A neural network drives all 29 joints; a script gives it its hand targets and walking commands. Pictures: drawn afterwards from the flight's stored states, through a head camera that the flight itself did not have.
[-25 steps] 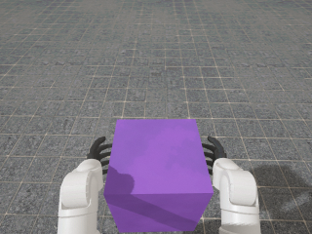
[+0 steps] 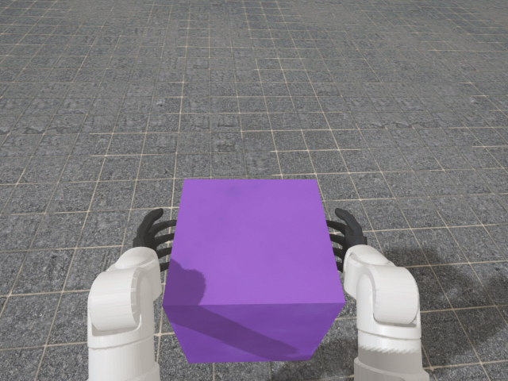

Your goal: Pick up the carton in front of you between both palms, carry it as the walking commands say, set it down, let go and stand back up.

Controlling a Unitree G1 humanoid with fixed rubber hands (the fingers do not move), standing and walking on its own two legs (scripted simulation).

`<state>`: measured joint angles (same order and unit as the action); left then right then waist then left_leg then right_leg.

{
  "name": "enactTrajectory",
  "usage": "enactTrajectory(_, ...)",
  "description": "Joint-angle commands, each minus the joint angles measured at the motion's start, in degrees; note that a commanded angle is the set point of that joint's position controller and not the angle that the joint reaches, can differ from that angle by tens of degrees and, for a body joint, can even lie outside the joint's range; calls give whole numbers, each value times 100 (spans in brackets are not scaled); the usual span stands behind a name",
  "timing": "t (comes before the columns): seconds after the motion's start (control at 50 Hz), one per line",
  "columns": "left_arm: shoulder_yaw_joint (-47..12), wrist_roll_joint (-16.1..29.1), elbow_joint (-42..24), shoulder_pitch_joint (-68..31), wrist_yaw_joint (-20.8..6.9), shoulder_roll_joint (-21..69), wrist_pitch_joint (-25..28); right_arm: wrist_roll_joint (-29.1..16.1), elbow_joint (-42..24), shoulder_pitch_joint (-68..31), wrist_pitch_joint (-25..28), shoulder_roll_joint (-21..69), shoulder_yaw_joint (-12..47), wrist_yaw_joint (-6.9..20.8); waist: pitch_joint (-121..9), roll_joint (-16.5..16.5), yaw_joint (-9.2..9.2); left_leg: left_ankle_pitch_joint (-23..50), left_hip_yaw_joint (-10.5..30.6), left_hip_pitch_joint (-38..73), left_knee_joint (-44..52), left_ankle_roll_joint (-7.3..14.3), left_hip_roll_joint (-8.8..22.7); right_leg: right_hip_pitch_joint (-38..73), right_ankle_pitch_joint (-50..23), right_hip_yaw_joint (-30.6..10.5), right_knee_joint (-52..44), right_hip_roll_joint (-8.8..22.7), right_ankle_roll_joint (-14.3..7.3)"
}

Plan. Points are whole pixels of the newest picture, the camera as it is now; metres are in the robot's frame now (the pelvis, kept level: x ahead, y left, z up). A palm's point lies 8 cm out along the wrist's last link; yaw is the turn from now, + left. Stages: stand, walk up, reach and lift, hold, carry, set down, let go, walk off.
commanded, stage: carry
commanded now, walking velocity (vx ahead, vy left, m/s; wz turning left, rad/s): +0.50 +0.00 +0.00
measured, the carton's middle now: (249, 274) +0.28 +0.00 +0.00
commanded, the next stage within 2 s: none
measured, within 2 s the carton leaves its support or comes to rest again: neither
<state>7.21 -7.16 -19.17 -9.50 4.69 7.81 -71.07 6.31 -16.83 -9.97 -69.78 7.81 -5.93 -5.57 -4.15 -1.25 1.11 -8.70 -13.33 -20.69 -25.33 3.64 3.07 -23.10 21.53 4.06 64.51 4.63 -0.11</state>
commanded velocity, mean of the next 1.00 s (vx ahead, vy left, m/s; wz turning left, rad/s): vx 0.50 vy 0.00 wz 0.00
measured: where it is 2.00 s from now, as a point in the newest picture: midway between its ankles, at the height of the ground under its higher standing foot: (231, 165)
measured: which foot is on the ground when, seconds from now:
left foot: down 0.00-0.34, up 0.36-0.80, down 0.82-1.00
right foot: up 0.00-0.32, down 0.34-0.84, up 0.86-1.00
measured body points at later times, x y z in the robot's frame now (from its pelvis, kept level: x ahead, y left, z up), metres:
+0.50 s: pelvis +0.33 -0.04 +0.00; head +0.35 -0.06 +0.45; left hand +0.59 +0.13 +0.06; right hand +0.61 -0.17 +0.05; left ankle +0.21 +0.08 -0.65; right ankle +0.37 -0.12 -0.74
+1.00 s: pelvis +0.65 +0.03 +0.01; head +0.67 +0.05 +0.46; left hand +0.93 +0.18 +0.07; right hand +0.93 -0.12 +0.08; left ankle +0.68 +0.11 -0.74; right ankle +0.58 -0.10 -0.65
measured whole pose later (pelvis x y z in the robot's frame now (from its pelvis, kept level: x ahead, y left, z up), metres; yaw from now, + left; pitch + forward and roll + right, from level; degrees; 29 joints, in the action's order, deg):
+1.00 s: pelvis +0.65 +0.03 +0.01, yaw +0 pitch +4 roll -1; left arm 6.3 -7.1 -20.8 -9.6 4.8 7.7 -70.6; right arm 6.1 -19.3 -9.6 -69.5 7.8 -6.0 -5.6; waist -2.4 -0.8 1.3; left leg -9.2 -13.3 -16.7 -21.7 3.7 2.7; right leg -26.9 18.4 4.3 62.5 5.0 -0.3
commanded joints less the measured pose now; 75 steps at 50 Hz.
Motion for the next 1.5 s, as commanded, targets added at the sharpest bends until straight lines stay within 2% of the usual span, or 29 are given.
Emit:
enactTrajectory(0.0,-4318,2418,-417,-2750,-1423,5444,207,-2512,-695,-2741,124,5507,4051,1561,-1858,748,-37,665,1854,2333,1352,277,1556,-1117,-579,-236,-317,291,-63)
enactTrajectory(0.12,-4310,2280,-587,-2434,-1291,5282,265,-2543,-909,-2494,111,5178,4072,1604,-1331,853,-21,658,1068,2450,1703,379,1268,-1361,-1438,282,-2300,201,165)
enactTrajectory(0.24,-4240,2288,-331,-2253,-1372,4959,89,-2248,-519,-2097,-12,4870,3936,1562,-721,1016,16,1647,574,2590,1449,184,1116,-885,-1985,712,-3570,-30,10)
enactTrajectory(0.28,-4200,2318,-239,-2298,-1422,4940,65,-2223,-440,-2160,-20,4887,3947,1559,-698,1058,-24,2081,413,2562,981,76,1085,-315,-1818,894,-3825,-127,-84)
enactTrajectory(0.32,-4122,2317,-54,-2197,-1466,4979,78,-2219,-391,-2213,-19,4898,3992,1550,-1260,661,-184,2414,-53,1742,-709,-203,721,1683,-1346,1190,-3990,-406,-135)
enactTrajectory(0.34,-4076,2278,58,-2081,-1481,4950,99,-2225,-439,-2301,-27,4858,4015,1556,-1597,-167,-307,1171,-55,665,-2187,-441,458,2718,-663,-448,-4432,640,-336)
enactTrajectory(0.36,-4042,2238,216,-2116,-1509,5006,187,-2308,-629,-2521,-45,4946,4131,1553,-2011,-1783,-307,-935,244,-1123,-3768,-655,-268,4009,-533,-2925,-4976,1956,-1150)
enactTrajectory(0.38,-4075,2343,150,-2100,-1522,5218,240,-2321,-586,-2617,4,5047,4176,1565,-1898,-1594,-259,-1836,977,-1797,-4580,-497,-214,3969,-1555,-3152,-5178,2031,-1258)
enactTrajectory(0.44,-4228,2487,-168,-2409,-1538,5698,425,-2413,-549,-2661,235,5598,4301,1578,-1833,-206,-226,-1148,1357,-1716,-4269,-258,424,3200,-2734,-1574,-4946,1653,-866)
enactTrajectory(0.48,-4315,2557,-346,-2447,-1547,5782,504,-2392,-578,-2521,363,5746,4330,1536,-1844,-424,-188,-743,1180,-1392,-3606,-308,428,2885,-2252,-977,-5209,1464,-663)
enactTrajectory(0.54,-4350,2577,-442,-2166,-1597,5645,550,-2254,-625,-2157,468,5737,4352,1448,-1619,-610,-180,-467,899,-1504,-2653,-448,358,2840,-2097,-478,-5481,1329,-741)
enactTrajectory(0.72,-4175,2397,-771,-1971,-1484,4767,285,-2299,-1079,-2145,148,4929,4261,1393,-699,-818,-212,750,207,-1002,-360,-330,109,2884,-3022,420,-5322,1003,-496)
enactTrajectory(0.78,-4122,2341,-708,-2089,-1432,4543,119,-2310,-908,-2100,-24,4713,4101,1429,-972,-628,-74,413,-276,537,117,-238,-270,2587,-3830,909,-3960,758,-230)
enactTrajectory(0.8,-4117,2324,-703,-2167,-1421,4473,65,-2300,-804,-2070,-63,4635,4015,1445,-1318,-282,23,62,-172,1764,8,-230,-237,1901,-3549,994,-2912,554,-101)
enactTrajectory(0.82,-4137,2340,-780,-2338,-1415,4405,-12,-2233,-688,-2089,-74,4529,3915,1463,-1731,886,102,-613,1994,2877,442,232,1153,564,-2248,964,-1302,129,180)
enactTrajectory(0.84,-4173,2382,-830,-2483,-1420,4413,-71,-2227,-509,-2080,-55,4598,3859,1474,-1974,2272,94,-420,4071,3696,1259,882,2059,-938,313,577,39,-560,323)
enactTrajectory(0.86,-4214,2372,-659,-2527,-1427,4569,-52,-2325,-573,-2162,-60,4758,3882,1492,-1826,1662,69,478,3891,3644,1226,938,2164,-1454,666,-84,816,-303,156)
enactTrajectory(0.92,-4267,2434,-562,-2709,-1459,5163,96,-2454,-724,-2586,35,5305,4012,1533,-1737,536,8,1414,2374,2752,1080,426,1734,-1320,-183,-444,287,338,-107)
enactTrajectory(0.96,-4306,2434,-580,-2719,-1423,5351,183,-2533,-867,-2738,92,5442,4074,1557,-1764,718,-30,934,1810,2455,1320,274,1543,-1045,-570,-241,-294,284,-62)
enactTrajectory(1.02,-4321,2344,-657,-2594,-1324,5353,246,-2570,-993,-2664,98,5329,4077,1593,-1573,865,-36,653,1399,2492,1612,395,1431,-1247,-889,38,-1220,230,87)
enactTrajectory(1.2,-4282,2309,-318,-2329,-1404,5128,126,-2265,-494,-2159,21,5033,3951,1607,-611,1026,10,1820,506,2660,1474,186,1112,-857,-1995,734,-3589,-44,2)
enactTrajectory(1.24,-4267,2361,-305,-2393,-1446,5119,122,-2263,-498,-2251,37,5057,3979,1593,-650,1076,-38,2324,339,2639,992,80,1087,-244,-1855,897,-3794,-140,-99)
enactTrajectory(1.28,-4186,2362,-156,-2251,-1479,5137,141,-2262,-501,-2277,41,5039,4029,1572,-1276,660,-204,2666,-118,1869,-769,-185,702,1771,-1354,1222,-3977,-470,-147)
enactTrajectory(1.3,-4136,2317,-57,-2121,-1491,5086,161,-2263,-550,-2326,31,4986,4055,1574,-1651,-172,-316,1438,-110,794,-2264,-419,434,2823,-632,-444,-4423,602,-367)
enactTrajectory(1.32,-4120,2291,82,-2138,-1521,5124,249,-2330,-758,-2504,17,5041,4163,1567,-2059,-1799,-302,-878,252,-1016,-3872,-627,-307,4103,-468,-2965,-4978,1958,-1184)
enactTrajectory(1.34,-4143,2392,18,-2103,-1526,5308,294,-2335,-686,-2576,63,5139,4191,1575,-1951,-1573,-263,-1800,1007,-1641,-4699,-463,-251,4037,-1617,-3155,-5187,2012,-1283)
enactTrajectory(1.38,-4216,2470,-180,-2271,-1530,5611,403,-2404,-653,-2595,209,5494,4265,1583,-1958,-457,-249,-1441,1350,-1742,-4799,-241,236,3654,-3058,-1892,-4797,1743,-1063)
enactTrajectory(1.4,-4269,2500,-296,-2345,-1526,5718,458,-2415,-657,-2573,277,5615,4305,1576,-1865,-192,-234,-1128,1370,-1616,-4337,-231,392,3328,-3043,-1509,-4894,1632,-865)
enactTrajectory(1.48,-4363,2562,-536,-2174,-1564,5690,551,-2302,-716,-2181,460,5733,4361,1474,-1744,-559,-192,-621,1008,-1347,-3014,-375,339,2971,-2364,-606,-5355,1348,-711)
